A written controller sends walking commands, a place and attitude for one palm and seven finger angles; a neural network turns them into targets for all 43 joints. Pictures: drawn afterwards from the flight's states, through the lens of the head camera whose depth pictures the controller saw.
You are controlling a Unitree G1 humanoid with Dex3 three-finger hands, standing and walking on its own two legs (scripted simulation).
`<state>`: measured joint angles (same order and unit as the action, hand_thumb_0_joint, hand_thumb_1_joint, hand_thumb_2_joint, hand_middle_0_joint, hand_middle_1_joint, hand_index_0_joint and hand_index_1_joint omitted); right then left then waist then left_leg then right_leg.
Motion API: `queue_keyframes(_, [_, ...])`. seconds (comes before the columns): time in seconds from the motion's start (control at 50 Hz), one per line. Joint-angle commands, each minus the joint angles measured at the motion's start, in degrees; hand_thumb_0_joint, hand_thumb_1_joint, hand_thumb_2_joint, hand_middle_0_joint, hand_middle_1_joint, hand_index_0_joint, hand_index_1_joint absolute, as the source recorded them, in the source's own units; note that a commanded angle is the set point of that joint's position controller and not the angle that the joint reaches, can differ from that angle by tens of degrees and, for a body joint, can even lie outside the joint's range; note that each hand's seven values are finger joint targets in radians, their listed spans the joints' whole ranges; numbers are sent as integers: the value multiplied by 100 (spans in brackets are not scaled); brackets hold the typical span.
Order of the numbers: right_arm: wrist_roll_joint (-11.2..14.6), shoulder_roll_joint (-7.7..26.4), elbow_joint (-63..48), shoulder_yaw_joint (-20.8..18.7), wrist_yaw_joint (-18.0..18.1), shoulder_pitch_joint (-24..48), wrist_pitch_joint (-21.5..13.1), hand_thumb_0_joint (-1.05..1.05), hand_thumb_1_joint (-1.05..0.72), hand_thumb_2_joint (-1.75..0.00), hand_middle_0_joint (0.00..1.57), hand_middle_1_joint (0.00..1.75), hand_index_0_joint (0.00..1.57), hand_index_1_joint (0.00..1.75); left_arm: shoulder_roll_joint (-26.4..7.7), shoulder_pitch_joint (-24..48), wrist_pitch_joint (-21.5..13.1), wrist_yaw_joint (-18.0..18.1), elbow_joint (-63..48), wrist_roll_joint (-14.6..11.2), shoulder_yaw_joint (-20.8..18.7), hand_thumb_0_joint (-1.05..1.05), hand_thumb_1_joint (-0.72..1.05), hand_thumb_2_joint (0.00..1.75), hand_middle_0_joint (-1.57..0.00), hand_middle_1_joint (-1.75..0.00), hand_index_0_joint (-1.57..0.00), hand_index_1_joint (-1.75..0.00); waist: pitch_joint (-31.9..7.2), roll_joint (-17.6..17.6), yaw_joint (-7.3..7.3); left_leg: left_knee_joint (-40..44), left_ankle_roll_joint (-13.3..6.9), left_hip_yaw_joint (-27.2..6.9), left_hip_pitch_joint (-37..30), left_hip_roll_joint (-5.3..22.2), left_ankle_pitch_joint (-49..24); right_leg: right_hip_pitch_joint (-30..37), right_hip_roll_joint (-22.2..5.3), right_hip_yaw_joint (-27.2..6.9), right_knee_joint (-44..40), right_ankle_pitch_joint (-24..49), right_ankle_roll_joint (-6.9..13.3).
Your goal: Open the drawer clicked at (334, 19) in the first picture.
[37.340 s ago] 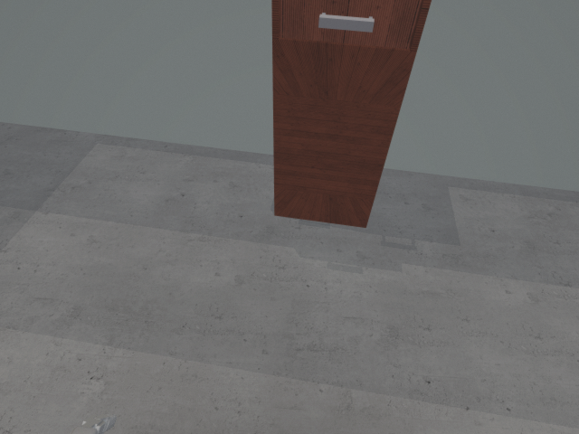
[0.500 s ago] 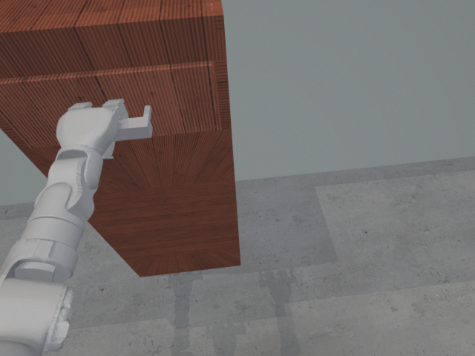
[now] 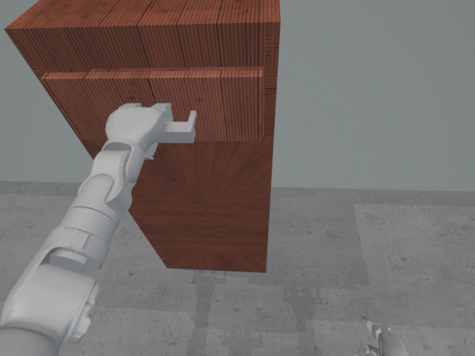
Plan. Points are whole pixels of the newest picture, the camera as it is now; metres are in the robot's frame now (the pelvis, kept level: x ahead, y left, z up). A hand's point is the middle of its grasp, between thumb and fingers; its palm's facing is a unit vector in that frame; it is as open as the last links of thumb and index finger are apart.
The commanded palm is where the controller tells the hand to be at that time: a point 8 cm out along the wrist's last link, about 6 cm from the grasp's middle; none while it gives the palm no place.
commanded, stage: pull the drawer open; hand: left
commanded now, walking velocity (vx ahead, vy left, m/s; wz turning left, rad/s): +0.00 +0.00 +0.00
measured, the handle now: (155, 123) +0.48 +0.18 +0.13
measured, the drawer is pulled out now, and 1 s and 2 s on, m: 0.02 0.04 0.07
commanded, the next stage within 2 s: none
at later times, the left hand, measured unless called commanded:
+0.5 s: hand (146, 148) +0.44 +0.20 +0.11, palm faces +0.00 +0.02 -1.00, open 5.7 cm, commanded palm +0.43 +0.20 +0.16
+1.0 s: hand (145, 156) +0.42 +0.19 +0.10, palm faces +0.07 -0.03 -1.00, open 5.7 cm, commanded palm +0.41 +0.21 +0.16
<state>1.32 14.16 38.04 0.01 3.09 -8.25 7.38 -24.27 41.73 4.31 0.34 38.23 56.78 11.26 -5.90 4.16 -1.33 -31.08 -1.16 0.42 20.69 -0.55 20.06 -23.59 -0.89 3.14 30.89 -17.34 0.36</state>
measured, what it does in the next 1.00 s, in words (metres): stands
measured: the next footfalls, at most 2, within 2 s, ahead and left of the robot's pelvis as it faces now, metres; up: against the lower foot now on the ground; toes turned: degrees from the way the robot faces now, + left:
none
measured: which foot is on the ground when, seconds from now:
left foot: down 0.00-1.00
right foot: down 0.00-1.00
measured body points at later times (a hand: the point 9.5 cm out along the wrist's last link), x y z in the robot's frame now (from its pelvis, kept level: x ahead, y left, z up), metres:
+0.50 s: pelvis -0.05 -0.01 -0.01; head +0.01 -0.03 +0.44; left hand +0.43 +0.19 +0.16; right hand -0.05 -0.29 -0.14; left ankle -0.06 +0.11 -0.73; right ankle -0.03 -0.11 -0.73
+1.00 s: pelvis -0.01 +0.01 +0.00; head +0.02 -0.02 +0.45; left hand +0.41 +0.19 +0.16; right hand +0.08 -0.26 -0.13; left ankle -0.06 +0.11 -0.73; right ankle -0.03 -0.11 -0.73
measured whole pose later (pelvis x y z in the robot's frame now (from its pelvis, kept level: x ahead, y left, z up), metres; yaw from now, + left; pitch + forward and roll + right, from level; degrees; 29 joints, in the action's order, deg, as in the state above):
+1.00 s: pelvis -0.01 +0.01 +0.00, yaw -4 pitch +10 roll +0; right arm 2.4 15.4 36.8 -1.8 1.3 -15.1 5.0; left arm -26.2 30.6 3.3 6.9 30.0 57.2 5.0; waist -6.4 4.3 1.5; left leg -29.9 -2.0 4.5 20.1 0.1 19.4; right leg -24.6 0.1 -1.0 29.7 -14.7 -0.5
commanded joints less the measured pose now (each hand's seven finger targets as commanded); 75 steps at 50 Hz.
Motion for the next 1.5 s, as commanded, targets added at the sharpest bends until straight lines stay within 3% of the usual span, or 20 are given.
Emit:
queue_keyframes(0.0, [-20,745,-469,-291,100,-493,-94,0,-90,-90,20,30,20,30,-1457,3000,-302,258,-572,34,-854,0,90,90,-40,-135,-40,-135,-1916,-631,390,-135,-90,68,-587,-126,-3189,1109,193,-159,67,2905,136])
queue_keyframes(0.22, [-35,800,-349,-435,67,-1026,-254,0,-90,-90,20,30,20,30,-1933,3600,-858,795,22,228,-1168,0,90,90,-40,-135,-40,-135,-2037,-269,507,-102,-107,112,5,-146,-1951,910,188,-306,32,1991,130])
queue_keyframes(0.24, [-50,831,-337,-460,66,-1092,-273,0,-90,-90,20,30,20,30,-2052,3671,-886,847,49,252,-1281,0,90,90,-40,-135,-40,-135,-2164,-418,529,-115,-123,103,52,-147,-1897,1005,193,-333,22,1928,125])
queue_keyframes(0.32, [9,851,-281,-468,70,-1192,-361,0,-90,-90,20,30,20,30,-2037,3708,-850,999,410,309,-1188,0,90,90,-40,-135,-40,-135,-1874,-228,566,-12,-115,116,281,-128,-1413,772,194,-362,-58,1436,131])
queue_keyframes(0.56, [26,923,-192,-487,121,-1386,-586,0,-90,-90,20,30,20,30,-2214,4202,-798,1133,693,418,-1168,0,90,90,-40,-135,-40,-135,-2029,-97,699,84,-146,126,203,-76,-1025,531,210,-409,-187,911,112])
queue_keyframes(0.68, [23,894,-403,-472,100,-1218,-594,0,-90,-90,20,30,20,30,-2179,3186,-846,1067,476,342,-1386,0,90,90,-40,-135,-40,-135,-2207,-207,375,131,-140,169,90,-56,-1357,845,234,-345,-102,1246,138])
queue_keyframes(0.76, [29,858,-652,-498,0,-964,-578,0,-90,-90,20,30,20,30,-1659,2149,-765,1020,-357,206,-1179,0,90,90,-40,-135,-40,-135,-2323,-153,165,138,-138,185,-275,-16,-2068,1000,274,-264,-59,1730,169])
queue_keyframes(0.84, [85,924,-847,-477,-87,-643,-510,0,-90,-90,20,30,20,30,-1741,1149,-429,933,-1187,44,-1387,0,90,90,-40,-135,-40,-135,-2209,-467,18,197,-137,148,-411,26,-2768,1296,294,-202,-63,2185,161])
queue_keyframes(0.9, [120,907,-939,-433,-151,-391,-468,0,-90,-90,20,30,20,30,-1620,542,-82,838,-1743,-56,-1318,0,90,90,-40,-135,-40,-135,-1947,-339,-73,239,-110,136,-593,58,-3281,1335,287,-165,-72,2439,141])
queue_keyframes(0.94, [125,902,-983,-423,-191,-250,-451,0,-90,-90,20,30,20,30,-1536,235,128,748,-2241,-105,-1295,0,90,90,-40,-135,-40,-135,-2095,-359,-114,197,-105,103,-862,97,-3892,1469,279,-166,-96,2701,131])
queue_keyframes(1.0, [168,941,-530,-341,-82,-391,-355,0,-90,-90,20,30,20,30,-1578,2434,383,740,-1313,76,-925,0,90,90,-40,-135,-40,-135,-1189,-342,455,209,-32,30,-700,73,-3194,629,338,-73,-174,2190,136])
queue_keyframes(1.02, [145,928,-454,-337,-55,-442,-348,0,-90,-90,20,30,20,30,-1605,2437,440,726,-974,157,-948,0,90,90,-40,-135,-40,-135,-1169,-383,400,213,-29,40,-680,40,-3084,611,347,-58,-168,2057,166])
queue_keyframes(1.06, [110,891,-428,-329,-10,-470,-307,0,-90,-90,20,30,20,30,-1865,2585,470,682,-961,246,-1119,0,90,90,-40,-135,-40,-135,-1742,-93,278,142,-1,42,-927,-3,-3477,842,312,-97,-74,2289,210])
queue_keyframes(1.08, [87,861,-432,-322,6,-462,-280,0,-90,-90,20,30,20,30,-1644,2723,482,636,-954,237,-912,0,90,90,-40,-135,-40,-135,-1886,-3,302,56,2,63,-1037,-20,-3710,854,298,-98,-33,2469,211])
queue_keyframes(1.12, [52,828,-387,-341,14,-513,-235,0,-90,-90,20,30,20,30,-1562,2992,398,554,-987,185,-874,0,90,90,-40,-135,-40,-135,-2285,-50,326,-68,17,43,-1214,-19,-4074,963,278,-109,44,2785,194])
queue_keyframes(1.22, [1,785,-413,-305,61,-566,-179,0,-90,-90,20,30,20,30,-1391,3222,33,422,-465,110,-785,0,90,90,-40,-135,-40,-135,-2087,-497,414,-130,-51,25,-853,-68,-3616,940,237,-114,77,2797,148])
queue_keyframes(1.32, [-33,778,-461,-298,116,-673,-183,0,-90,-90,20,30,20,30,-1734,3323,-444,439,-63,143,-1054,0,90,90,-40,-135,-40,-135,-1869,-665,431,-125,-96,90,-322,-136,-2778,1024,186,-183,82,2646,130])
queue_keyframes(1.36, [-48,780,-468,-322,123,-761,-199,0,-90,-90,20,30,20,30,-2013,3452,-620,507,-76,176,-1234,0,90,90,-40,-135,-40,-135,-2083,-578,422,-159,-109,104,-203,-151,-2610,1155,166,-256,102,2641,118])
queue_keyframes(1.38, [-56,756,-513,-340,120,-774,-204,0,-90,-90,20,30,20,30,-2097,3133,-681,544,-82,199,-1385,0,90,90,-40,-135,-40,-135,-2195,-476,283,-142,-103,122,-150,-167,-2595,1296,168,-267,128,2643,133])
queue_keyframes(1.48, [-14,753,-729,-388,36,-672,-216,0,-90,-90,20,30,20,30,-2051,1872,-822,656,-432,71,-1566,0,90,90,-40,-135,-40,-135,-2198,-469,39,-11,-114,191,68,-143,-2317,1621,178,-315,63,2534,127])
